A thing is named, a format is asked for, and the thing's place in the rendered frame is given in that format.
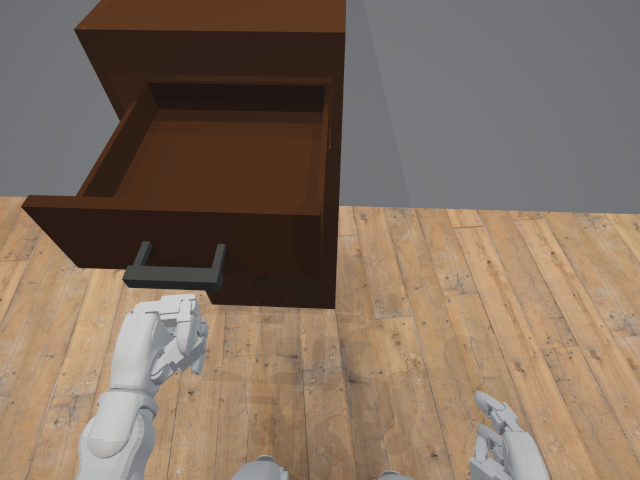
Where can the cabinet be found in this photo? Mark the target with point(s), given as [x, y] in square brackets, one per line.
[296, 41]

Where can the right robot hand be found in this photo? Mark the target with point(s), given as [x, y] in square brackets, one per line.
[516, 456]

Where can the left robot hand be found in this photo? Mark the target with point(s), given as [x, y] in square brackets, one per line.
[143, 337]

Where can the handle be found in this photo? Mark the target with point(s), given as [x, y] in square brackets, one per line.
[180, 278]

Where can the left robot forearm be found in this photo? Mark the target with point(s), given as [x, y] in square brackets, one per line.
[118, 441]

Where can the robot left shin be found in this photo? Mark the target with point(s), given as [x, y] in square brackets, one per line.
[265, 458]

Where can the drawer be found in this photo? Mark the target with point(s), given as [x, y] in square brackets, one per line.
[194, 164]

